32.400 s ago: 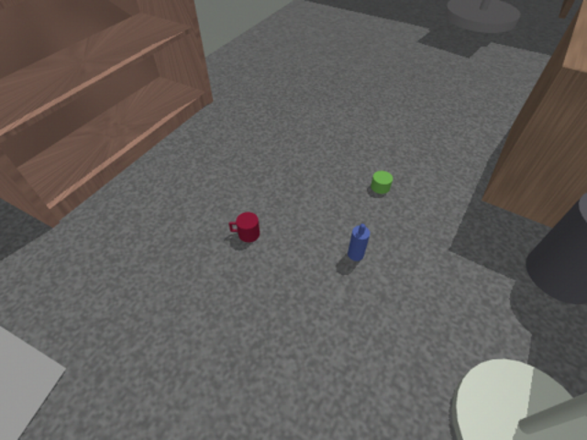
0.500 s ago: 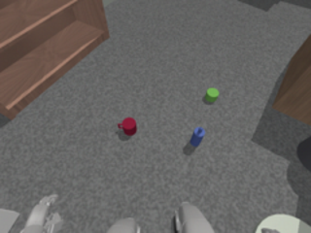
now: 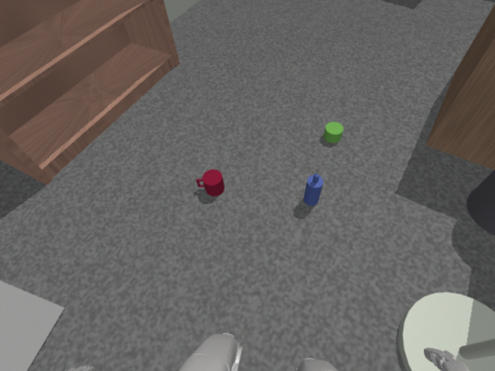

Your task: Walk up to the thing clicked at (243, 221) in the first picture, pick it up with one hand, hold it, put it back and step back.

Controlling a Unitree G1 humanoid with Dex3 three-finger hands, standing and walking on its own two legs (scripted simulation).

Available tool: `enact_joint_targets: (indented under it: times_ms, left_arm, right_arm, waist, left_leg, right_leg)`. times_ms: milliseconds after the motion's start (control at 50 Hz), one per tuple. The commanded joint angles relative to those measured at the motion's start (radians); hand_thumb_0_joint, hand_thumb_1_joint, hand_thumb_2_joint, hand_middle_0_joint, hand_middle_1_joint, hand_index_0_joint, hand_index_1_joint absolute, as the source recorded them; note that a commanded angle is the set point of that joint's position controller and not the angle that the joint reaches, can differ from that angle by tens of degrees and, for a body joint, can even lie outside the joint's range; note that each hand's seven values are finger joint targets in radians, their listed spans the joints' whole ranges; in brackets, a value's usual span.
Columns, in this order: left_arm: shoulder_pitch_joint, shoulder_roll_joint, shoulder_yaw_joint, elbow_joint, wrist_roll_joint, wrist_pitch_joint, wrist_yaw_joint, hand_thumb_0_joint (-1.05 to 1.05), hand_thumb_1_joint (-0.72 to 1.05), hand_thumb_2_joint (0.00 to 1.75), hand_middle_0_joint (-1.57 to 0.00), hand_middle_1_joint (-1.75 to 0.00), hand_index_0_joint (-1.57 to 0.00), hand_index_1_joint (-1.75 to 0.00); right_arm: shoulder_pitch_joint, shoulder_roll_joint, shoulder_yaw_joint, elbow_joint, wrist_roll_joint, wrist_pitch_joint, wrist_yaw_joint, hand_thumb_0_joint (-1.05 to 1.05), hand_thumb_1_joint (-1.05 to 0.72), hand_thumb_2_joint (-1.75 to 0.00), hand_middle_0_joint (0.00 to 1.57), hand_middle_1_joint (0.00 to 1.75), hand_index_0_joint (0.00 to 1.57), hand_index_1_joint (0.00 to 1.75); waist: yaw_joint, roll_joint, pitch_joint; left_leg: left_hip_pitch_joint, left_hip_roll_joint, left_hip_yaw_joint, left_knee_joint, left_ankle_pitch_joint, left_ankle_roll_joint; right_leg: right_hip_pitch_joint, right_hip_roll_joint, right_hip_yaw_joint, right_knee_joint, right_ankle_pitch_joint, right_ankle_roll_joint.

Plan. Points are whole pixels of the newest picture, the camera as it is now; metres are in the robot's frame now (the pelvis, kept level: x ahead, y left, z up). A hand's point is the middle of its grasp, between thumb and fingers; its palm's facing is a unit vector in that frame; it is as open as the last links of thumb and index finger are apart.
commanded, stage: step back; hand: left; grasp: from above
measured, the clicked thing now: (210, 183) +0.94 +0.27 -0.71
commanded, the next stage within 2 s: stand in 1.22 s
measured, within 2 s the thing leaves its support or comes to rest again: neither
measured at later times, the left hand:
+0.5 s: hand out of the picture -0.06 +0.27 -0.14, palm faces +0.03 -0.93 -0.37, open 7.4 cm
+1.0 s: hand out of the picture +0.02 +0.28 -0.14, palm faces +0.01 -0.93 -0.37, open 7.4 cm
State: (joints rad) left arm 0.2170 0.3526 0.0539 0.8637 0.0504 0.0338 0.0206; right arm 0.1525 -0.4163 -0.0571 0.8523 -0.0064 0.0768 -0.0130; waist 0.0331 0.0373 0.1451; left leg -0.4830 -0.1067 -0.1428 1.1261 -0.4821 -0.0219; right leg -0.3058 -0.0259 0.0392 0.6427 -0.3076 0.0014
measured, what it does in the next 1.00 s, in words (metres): steps on the spot: left foot, then right foot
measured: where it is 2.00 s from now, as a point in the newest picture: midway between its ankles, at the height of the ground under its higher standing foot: outside the picture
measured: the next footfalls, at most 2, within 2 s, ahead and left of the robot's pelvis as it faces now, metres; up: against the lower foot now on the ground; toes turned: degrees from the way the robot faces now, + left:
left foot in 0.12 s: -0.03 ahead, +0.14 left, +0.00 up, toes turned +0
right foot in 0.38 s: -0.04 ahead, -0.11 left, +0.00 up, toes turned +1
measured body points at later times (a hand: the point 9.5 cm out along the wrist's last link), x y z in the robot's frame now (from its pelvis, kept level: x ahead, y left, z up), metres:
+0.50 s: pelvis -0.10 +0.01 +0.00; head -0.09 +0.01 +0.45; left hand -0.06 +0.32 -0.12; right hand +0.00 -0.30 -0.12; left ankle -0.07 +0.13 -0.71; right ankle -0.09 -0.12 -0.73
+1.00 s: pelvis -0.06 +0.02 +0.01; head -0.06 +0.02 +0.46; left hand +0.02 +0.33 -0.11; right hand +0.02 -0.27 -0.12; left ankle -0.07 +0.14 -0.73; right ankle -0.08 -0.11 -0.73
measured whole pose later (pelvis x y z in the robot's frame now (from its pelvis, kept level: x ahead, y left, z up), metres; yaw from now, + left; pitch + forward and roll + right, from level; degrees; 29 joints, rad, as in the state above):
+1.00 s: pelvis -0.06 +0.02 +0.01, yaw +1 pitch -2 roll +0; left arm 0.12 0.37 0.02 1.05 0.02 -0.03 0.00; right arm 0.14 -0.34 -0.04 1.06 -0.02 -0.02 0.02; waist 0.01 0.01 0.05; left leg -0.20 0.00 -0.01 0.53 -0.29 0.01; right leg -0.17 -0.01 0.01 0.50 -0.30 0.01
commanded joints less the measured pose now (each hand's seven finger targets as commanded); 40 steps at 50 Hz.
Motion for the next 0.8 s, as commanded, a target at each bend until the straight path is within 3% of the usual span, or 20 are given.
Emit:
enact_joint_targets:
  times_ms: [0,40,80,100,120,140,200,280,340,360,380,400,540,560,600,620,680,720,760,780]
  left_arm:
    - [-0.002,0.286,0.092,-0.102,-0.001,-0.029,0.029,0.0,0.9,0.9,-0.2,-0.3,-0.2,-0.3]
    - [-0.025,0.293,0.086,-0.098,-0.011,-0.022,0.02,0.0,0.9,0.9,-0.2,-0.3,-0.2,-0.3]
    - [-0.029,0.278,0.065,-0.096,-0.022,-0.011,0.012,0.0,0.9,0.9,-0.2,-0.3,-0.2,-0.3]
    - [0.002,0.236,0.048,-0.092,-0.023,-0.009,0.01,0.0,0.9,0.9,-0.2,-0.3,-0.2,-0.3]
    - [-0.071,0.217,0.041,-0.104,-0.036,-0.014,0.016,0.0,0.9,0.9,-0.2,-0.3,-0.2,-0.3]
    - [-0.149,0.273,0.067,-0.093,-0.019,-0.016,0.023,0.0,0.9,0.9,-0.2,-0.3,-0.2,-0.3]
    - [-0.027,0.241,0.057,-0.022,-0.046,-0.019,-0.004,0.0,0.9,0.9,-0.2,-0.3,-0.2,-0.3]
    - [-0.05,0.218,0.055,-0.014,-0.025,-0.043,-0.032,0.0,0.9,0.9,-0.2,-0.3,-0.2,-0.3]
    - [0.02,0.21,0.06,0.043,-0.012,-0.067,-0.016,0.0,0.9,0.9,-0.2,-0.3,-0.2,-0.3]
    - [0.054,0.246,0.073,0.057,-0.001,-0.077,-0.011,0.0,0.9,0.9,-0.2,-0.3,-0.2,-0.3]
    - [0.058,0.314,0.086,0.055,0.001,-0.082,-0.01,0.0,0.9,0.9,-0.2,-0.3,-0.2,-0.3]
    - [-0.025,0.351,0.086,0.028,0.005,-0.085,-0.013,0.0,0.9,0.9,-0.2,-0.3,-0.2,-0.3]
    - [-0.113,0.255,0.044,0.017,-0.015,-0.075,-0.024,0.0,0.9,0.9,-0.2,-0.3,-0.2,-0.3]
    - [-0.092,0.226,0.031,0.027,-0.017,-0.07,-0.026,0.0,0.9,0.9,-0.2,-0.3,-0.2,-0.3]
    - [-0.077,0.185,0.022,0.043,-0.04,-0.059,-0.026,0.0,0.9,0.9,-0.2,-0.3,-0.2,-0.3]
    - [-0.066,0.231,0.035,0.058,-0.034,-0.059,-0.023,0.0,0.9,0.9,-0.2,-0.3,-0.2,-0.3]
    - [-0.039,0.212,0.032,0.078,-0.037,-0.073,-0.022,0.0,0.9,0.9,-0.2,-0.3,-0.2,-0.3]
    - [-0.018,0.192,0.029,0.105,-0.039,-0.085,-0.02,0.0,0.9,0.9,-0.2,-0.3,-0.2,-0.3]
    - [-0.018,0.23,0.038,0.117,-0.031,-0.092,-0.01,0.0,0.9,0.9,-0.2,-0.3,-0.2,-0.3]
    - [-0.044,0.262,0.041,0.114,-0.032,-0.092,-0.011,0.0,0.9,0.9,-0.2,-0.3,-0.2,-0.3]
  right_arm:
    - [-0.025,-0.143,-0.037,-0.089,-0.014,-0.041,-0.012,0.0,-0.9,-0.9,0.2,0.3,0.2,0.3]
    - [0.024,-0.14,-0.045,-0.057,-0.021,-0.051,-0.008,0.0,-0.9,-0.9,0.2,0.3,0.2,0.3]
    - [0.099,-0.145,-0.056,-0.004,-0.027,-0.062,-0.004,0.0,-0.9,-0.9,0.2,0.3,0.2,0.3]
    - [0.097,-0.197,-0.075,-0.003,-0.045,-0.066,-0.001,0.0,-0.9,-0.9,0.2,0.3,0.2,0.3]
    - [0.018,-0.309,-0.082,-0.031,-0.039,-0.064,0.008,0.0,-0.9,-0.9,0.2,0.3,0.2,0.3]
    - [0.005,-0.33,-0.091,-0.032,-0.039,-0.069,0.013,0.0,-0.9,-0.9,0.2,0.3,0.2,0.3]
    - [-0.09,-0.207,-0.047,-0.03,-0.042,-0.093,-0.002,0.0,-0.9,-0.9,0.2,0.3,0.2,0.3]
    - [-0.026,-0.205,-0.057,-0.008,-0.049,-0.092,0.012,0.0,-0.9,-0.9,0.2,0.3,0.2,0.3]
    - [-0.025,-0.184,-0.049,-0.006,-0.033,-0.078,0.015,0.0,-0.9,-0.9,0.2,0.3,0.2,0.3]
    - [-0.02,-0.14,-0.04,-0.014,-0.027,-0.08,0.016,0.0,-0.9,-0.9,0.2,0.3,0.2,0.3]
    - [-0.059,-0.099,-0.03,-0.025,-0.024,-0.081,0.016,0.0,-0.9,-0.9,0.2,0.3,0.2,0.3]
    - [-0.06,-0.134,-0.041,-0.009,-0.026,-0.083,0.009,0.0,-0.9,-0.9,0.2,0.3,0.2,0.3]
    - [0.061,-0.124,-0.048,0.076,-0.025,-0.113,0.022,0.0,-0.9,-0.9,0.2,0.3,0.2,0.3]
    - [0.068,-0.128,-0.052,0.081,-0.029,-0.118,0.017,0.0,-0.9,-0.9,0.2,0.3,0.2,0.3]
    - [0.034,-0.211,-0.059,0.073,-0.035,-0.129,0.01,0.0,-0.9,-0.9,0.2,0.3,0.2,0.3]
    - [0.007,-0.232,-0.066,0.063,-0.032,-0.13,0.012,0.0,-0.9,-0.9,0.2,0.3,0.2,0.3]
    - [-0.025,-0.195,-0.053,0.066,-0.037,-0.137,0.01,0.0,-0.9,-0.9,0.2,0.3,0.2,0.3]
    - [-0.057,-0.174,-0.043,0.071,-0.024,-0.128,0.012,0.0,-0.9,-0.9,0.2,0.3,0.2,0.3]
    - [-0.057,-0.129,-0.028,0.07,-0.005,-0.12,0.011,0.0,-0.9,-0.9,0.2,0.3,0.2,0.3]
    - [-0.049,-0.122,-0.026,0.072,-0.001,-0.116,0.011,0.0,-0.9,-0.9,0.2,0.3,0.2,0.3]
  waist:
    - [0.039,-0.244,-0.18]
    - [0.018,-0.271,-0.208]
    - [-0.021,-0.197,-0.214]
    - [-0.017,-0.048,-0.205]
    - [-0.042,0.198,-0.155]
    - [-0.082,0.149,-0.087]
    - [0.007,0.062,-0.09]
    - [-0.05,0.145,-0.109]
    - [0.001,0.081,-0.116]
    - [0.013,-0.012,-0.144]
    - [0.041,-0.179,-0.116]
    - [0.022,-0.181,-0.051]
    - [-0.056,-0.173,-0.088]
    - [-0.057,-0.116,-0.089]
    - [-0.04,0.08,-0.094]
    - [-0.035,0.053,-0.078]
    - [-0.017,0.099,-0.111]
    - [0.005,0.121,-0.156]
    - [0.009,0.04,-0.211]
    - [-0.007,-0.023,-0.192]
  left_leg:
    - [-0.011,0.069,0.062,-0.283,-0.063,-0.004]
    - [0.118,0.076,0.124,-0.497,-0.018,0.016]
    - [0.308,0.066,0.135,-0.74,0.171,0.041]
    - [0.424,0.208,-0.112,-0.777,0.097,0.095]
    - [0.242,0.443,-0.398,-0.87,-0.026,0.237]
    - [0.043,0.493,-0.476,-0.92,-0.114,0.31]
    - [0.096,0.318,-0.149,-0.8,0.048,0.199]
    - [0.216,0.297,-0.141,-0.8,-0.086,0.186]
    - [0.124,0.272,-0.064,-0.677,0.021,0.137]
    - [0.011,0.218,-0.019,-0.567,0.012,0.089]
    - [-0.1,0.089,0.066,-0.428,-0.052,0.036]
    - [0.014,0.11,0.047,-0.319,-0.067,0.019]
    - [0.37,0.092,0.121,-0.626,0.143,0.038]
    - [0.412,0.116,0.076,-0.698,0.164,0.043]
    - [0.302,0.38,-0.328,-0.908,-0.187,0.16]
    - [0.218,0.415,-0.344,-0.918,-0.203,0.212]
    - [0.301,0.352,-0.182,-0.815,0.198,0.18]
    - [0.288,0.284,-0.05,-0.724,0.424,0.123]
    - [0.209,0.223,0.013,-0.653,0.458,0.062]
    - [0.186,0.173,0.044,-0.643,0.286,0.046]
  right_leg:
    - [0.254,-0.239,0.2,-0.125,0.394,-0.199]
    - [0.219,-0.229,0.199,-0.095,0.343,-0.189]
    - [0.091,-0.17,0.134,-0.008,0.247,-0.119]
    - [-0.126,-0.103,0.089,0.105,0.072,-0.065]
    - [-0.2,0.043,-0.058,0.233,-0.284,-0.012]
    - [-0.111,0.022,0.073,0.386,-0.332,-0.011]
    - [-0.079,0.038,0.089,0.389,-0.146,-0.025]
    - [-0.022,0.03,-0.019,0.038,-0.214,-0.006]
    - [0.221,0.049,-0.023,-0.307,-0.032,-0.045]
    - [0.344,-0.021,0.13,-0.33,-0.069,-0.073]
    - [0.266,-0.199,0.423,-0.409,-0.375,-0.152]
    - [0.046,-0.325,0.524,-0.443,-0.485,-0.228]
    - [-0.109,-0.146,0.166,-0.291,-0.183,-0.115]
    - [-0.134,-0.112,0.121,-0.232,-0.148,-0.094]
    - [-0.141,0.023,-0.009,0.018,-0.164,-0.029]
    - [-0.071,0.0,0.011,0.097,-0.193,-0.027]
    - [-0.04,-0.026,0.015,-0.005,-0.162,-0.032]
    - [0.11,0.0,-0.03,-0.228,0.026,-0.031]
    - [0.257,-0.051,0.067,-0.244,0.21,-0.049]
    - [0.224,-0.097,0.129,-0.253,0.138,-0.072]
